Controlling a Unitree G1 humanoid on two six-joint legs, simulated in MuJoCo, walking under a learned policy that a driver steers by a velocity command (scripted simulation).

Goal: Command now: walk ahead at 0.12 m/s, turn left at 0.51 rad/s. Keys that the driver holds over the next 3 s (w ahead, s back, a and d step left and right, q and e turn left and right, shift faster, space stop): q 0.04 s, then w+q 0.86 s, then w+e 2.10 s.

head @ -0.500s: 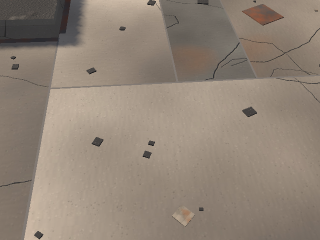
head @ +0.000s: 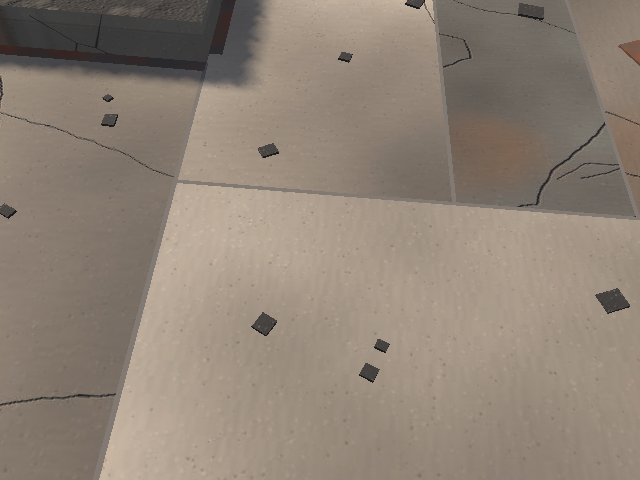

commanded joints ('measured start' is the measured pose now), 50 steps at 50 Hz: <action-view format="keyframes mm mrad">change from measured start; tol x32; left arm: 1 101 79 28 -59 5 13 17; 50 4 11 28 -100 5 -85 -36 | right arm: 1 -10 -161 -49 -70 -7 2 -22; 50 115 -96 -46 -44 13 -52 -17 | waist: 1 40 152 -190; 32 92 -81 62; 38 -45 329 -433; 50 -14 109 -36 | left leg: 1 145 232 -274 -136 306 194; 12 44 149 -422 -120 -464 135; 14 -188 7 -226 266 -557 28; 22 -454 116 -20 707 -101 -86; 32 -230 128 106 220 -29 -43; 36 359 -20 181 81 -22 80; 38 891 401 -712 -75 -322 346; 50 192 182 -98 -281 198 180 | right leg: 1 -10 -8 24 -72 48 29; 13 422 -15 26 -731 212 -59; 16 558 -409 633 -950 -311 -288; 21 459 -237 177 -980 105 -183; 32 523 -257 -150 -974 465 -165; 36 438 -218 -264 -455 1092 -99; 38 -190 23 -91 189 -170 -8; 39 -287 0 56 258 -102 -26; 50 -93 -94 -25 -341 503 -8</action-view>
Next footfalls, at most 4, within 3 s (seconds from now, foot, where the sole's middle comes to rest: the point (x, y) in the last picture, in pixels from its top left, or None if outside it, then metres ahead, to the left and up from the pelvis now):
0.26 right None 0.17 -0.14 -0.77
0.72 left None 0.35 0.24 -0.77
1.26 right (209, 331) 0.74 0.24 -0.77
1.74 left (97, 261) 0.92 0.52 -0.77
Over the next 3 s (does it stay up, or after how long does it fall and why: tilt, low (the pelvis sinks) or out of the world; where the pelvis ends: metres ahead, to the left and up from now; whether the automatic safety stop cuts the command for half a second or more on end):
stays up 1.46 0.31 0.01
